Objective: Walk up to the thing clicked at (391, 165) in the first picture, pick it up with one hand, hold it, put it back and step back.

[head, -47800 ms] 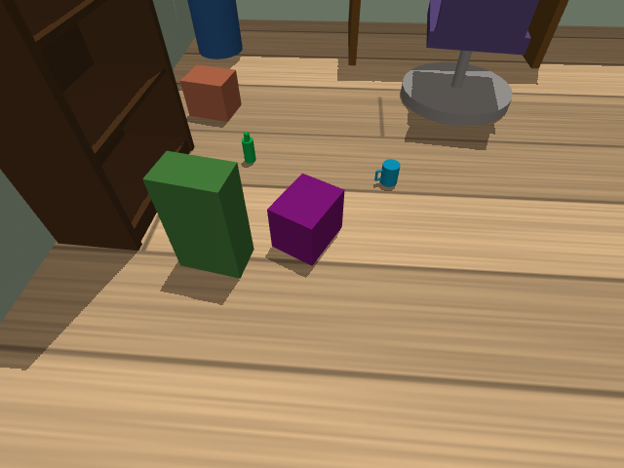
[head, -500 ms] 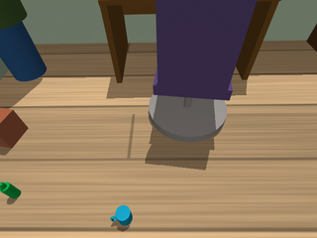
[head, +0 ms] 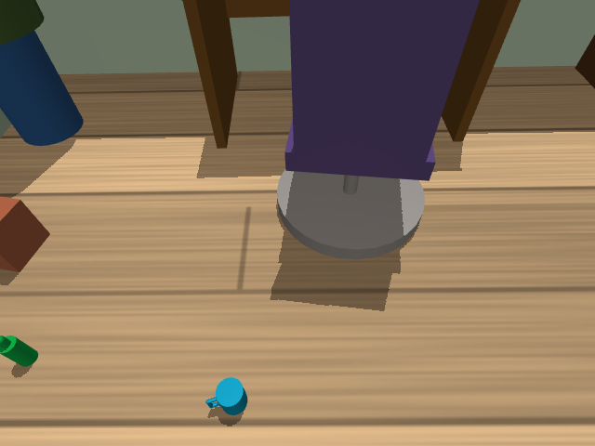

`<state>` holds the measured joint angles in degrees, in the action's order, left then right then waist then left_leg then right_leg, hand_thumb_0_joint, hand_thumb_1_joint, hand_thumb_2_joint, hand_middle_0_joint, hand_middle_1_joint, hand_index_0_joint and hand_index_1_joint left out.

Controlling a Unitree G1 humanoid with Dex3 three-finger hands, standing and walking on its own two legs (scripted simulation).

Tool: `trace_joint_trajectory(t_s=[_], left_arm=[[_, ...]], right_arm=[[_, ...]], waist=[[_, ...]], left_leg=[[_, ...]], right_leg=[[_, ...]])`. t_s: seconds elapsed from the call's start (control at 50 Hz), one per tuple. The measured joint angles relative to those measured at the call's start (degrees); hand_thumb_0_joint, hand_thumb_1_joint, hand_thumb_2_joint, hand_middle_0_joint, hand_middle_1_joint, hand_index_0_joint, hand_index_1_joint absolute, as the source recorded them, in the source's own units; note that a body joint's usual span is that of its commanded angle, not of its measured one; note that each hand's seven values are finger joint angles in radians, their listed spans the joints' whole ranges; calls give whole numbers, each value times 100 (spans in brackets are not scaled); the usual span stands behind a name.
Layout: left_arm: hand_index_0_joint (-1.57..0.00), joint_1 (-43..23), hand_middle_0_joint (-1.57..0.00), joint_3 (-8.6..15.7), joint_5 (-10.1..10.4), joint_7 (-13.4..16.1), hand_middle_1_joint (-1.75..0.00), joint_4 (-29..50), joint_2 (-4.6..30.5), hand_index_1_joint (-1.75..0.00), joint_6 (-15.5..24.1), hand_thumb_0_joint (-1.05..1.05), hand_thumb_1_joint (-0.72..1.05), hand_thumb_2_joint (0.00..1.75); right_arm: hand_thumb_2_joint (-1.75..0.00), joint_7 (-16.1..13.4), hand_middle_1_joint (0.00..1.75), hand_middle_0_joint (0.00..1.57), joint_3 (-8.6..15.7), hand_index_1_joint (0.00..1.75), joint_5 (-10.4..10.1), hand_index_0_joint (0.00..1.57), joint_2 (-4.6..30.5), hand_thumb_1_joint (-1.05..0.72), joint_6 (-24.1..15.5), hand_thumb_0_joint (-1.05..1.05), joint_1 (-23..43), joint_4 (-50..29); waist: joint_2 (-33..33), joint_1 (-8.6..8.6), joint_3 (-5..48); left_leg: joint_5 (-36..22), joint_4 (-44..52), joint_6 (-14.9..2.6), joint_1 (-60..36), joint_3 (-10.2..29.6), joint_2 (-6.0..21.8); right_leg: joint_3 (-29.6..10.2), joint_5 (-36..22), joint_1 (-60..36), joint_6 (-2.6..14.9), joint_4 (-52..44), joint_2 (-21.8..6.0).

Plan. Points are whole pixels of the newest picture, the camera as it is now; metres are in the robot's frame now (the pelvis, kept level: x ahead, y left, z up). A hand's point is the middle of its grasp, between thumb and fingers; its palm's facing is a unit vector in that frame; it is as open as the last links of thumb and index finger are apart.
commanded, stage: step back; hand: left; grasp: from above
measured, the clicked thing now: (226, 398) +0.37 +0.24 -0.73
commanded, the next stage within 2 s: none
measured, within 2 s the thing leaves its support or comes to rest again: neither
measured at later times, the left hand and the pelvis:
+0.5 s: hand out of the picture +0.06 +0.29 -0.18, palm faces -0.07 -0.93 -0.36, open 7.4 cm; pelvis -0.10 +0.04 -0.02, yaw -1 degrees
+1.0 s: hand out of the picture -0.07 +0.27 -0.15, palm faces -0.07 -0.91 -0.40, open 7.4 cm; pelvis -0.22 +0.02 -0.02, yaw -3 degrees
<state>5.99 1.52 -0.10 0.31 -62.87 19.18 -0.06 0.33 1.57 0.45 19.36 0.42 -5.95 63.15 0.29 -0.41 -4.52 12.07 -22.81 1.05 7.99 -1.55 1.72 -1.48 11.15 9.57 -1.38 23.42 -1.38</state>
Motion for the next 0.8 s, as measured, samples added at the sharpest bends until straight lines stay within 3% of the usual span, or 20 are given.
trace_joint_trajectory(t_s=[0.12,0.18,0.26,0.3,0.32,0.36,0.4,0.44,0.48,0.54,0.64,0.72,0.74,0.78,0.8], left_arm=[[-20,-211,-21,81,18,10,-30,421,280,-30,-110,0,91,90],[-20,-273,-20,89,-25,-4,-30,608,327,-30,-164,0,91,90],[-21,-329,-21,102,-166,-20,-30,859,326,-30,-224,1,91,90],[-21,-352,-21,102,-204,-10,-30,969,355,-30,-267,1,90,90],[-21,-363,-21,98,-203,3,-30,1026,377,-30,-290,1,90,90],[-21,-455,-21,108,-154,44,-30,1136,424,-30,-333,1,90,90],[-21,-572,-21,162,-117,114,-30,1220,495,-30,-351,1,91,90],[-20,-554,-20,185,-110,161,-30,1249,489,-30,-338,1,91,90],[-20,-501,-20,166,-88,161,-30,1231,444,-30,-350,1,91,90],[-20,-328,-20,151,-82,123,-30,1290,368,-30,-349,1,91,90],[-21,-99,-21,211,-116,72,-30,1361,350,-30,-350,1,91,90],[-21,-9,-21,265,-115,39,-30,1393,357,-30,-276,1,91,90],[-20,10,-21,283,-121,36,-30,1379,345,-30,-236,1,91,90],[-20,-14,-20,280,-161,31,-30,1299,186,-30,-187,1,91,90],[-20,34,-20,254,-161,2,-30,1315,152,-30,-183,1,91,90]], right_arm=[[-90,32,30,21,127,30,-79,21,209,-90,133,1,266,-429],[-90,35,30,21,193,30,-72,20,360,-90,210,1,285,-592],[-90,70,30,21,278,30,-39,20,473,-90,307,1,200,-767],[-90,101,30,20,287,30,-54,20,459,-91,282,1,46,-873],[-90,111,30,20,281,30,-55,20,452,-91,252,1,-59,-924],[-90,88,30,20,288,30,21,20,426,-90,172,1,-246,-983],[-90,50,30,21,244,30,108,20,257,-90,152,1,-315,-959],[-90,32,30,21,171,30,138,20,139,-90,151,1,-408,-968],[-90,-13,30,21,141,30,166,21,78,-90,146,1,-492,-997],[-90,-94,31,21,126,30,157,21,76,-90,127,1,-515,-1104],[-90,-179,31,21,125,30,111,21,88,-90,28,1,-412,-1337],[-90,-165,31,21,88,30,103,21,183,-90,51,1,-288,-1445],[-90,-154,31,21,84,30,88,21,223,-90,76,1,-249,-1448],[-90,-146,31,21,116,30,36,21,345,-90,143,1,-134,-1368],[-90,-152,31,21,124,30,10,21,351,-90,183,1,-133,-1330]], waist=[[-34,-43,-462],[15,-67,-593],[-89,-37,-686],[-180,-73,-619],[-205,-106,-554],[-220,-153,-499],[-421,-94,-700],[-448,-129,-757],[-391,-201,-731],[-300,-180,-704],[-228,-125,-758],[-141,-57,-760],[-89,-37,-753],[299,-136,-846],[341,-152,-779]], left_leg=[[137,-709,-26,648,16,32],[251,-1143,-139,969,54,32],[1408,-2422,-319,1299,189,-348],[1495,-2601,-386,1219,187,-451],[1221,-2343,-406,1076,169,-426],[1294,-1936,-311,933,237,-378],[1252,-2027,-336,928,133,-423],[1103,-1935,-353,911,130,-360],[925,-1744,-367,917,166,-297],[715,-1506,-387,946,68,-211],[533,-1449,-360,1061,-124,-113],[529,-1725,-276,1282,-247,7],[560,-1859,-239,1356,-258,58],[547,-2055,-208,1422,7,261],[833,-2198,-218,1495,180,166]], right_leg=[[-11,107,629,61,659,37],[12,161,877,67,961,44],[-111,180,1163,55,1271,-90],[-148,156,1346,46,1367,-161],[-145,168,1473,33,1462,-173],[-272,615,1802,154,1918,-38],[-697,1408,1950,271,2633,286],[-816,1813,2038,310,3302,644],[-811,1833,2090,297,3927,880],[-766,1724,2022,235,4481,959],[-690,1752,1424,95,3742,687],[-396,1456,806,135,2134,347],[-326,1097,628,149,1650,319],[-89,866,467,161,1433,531],[-39,849,499,183,1444,527]])
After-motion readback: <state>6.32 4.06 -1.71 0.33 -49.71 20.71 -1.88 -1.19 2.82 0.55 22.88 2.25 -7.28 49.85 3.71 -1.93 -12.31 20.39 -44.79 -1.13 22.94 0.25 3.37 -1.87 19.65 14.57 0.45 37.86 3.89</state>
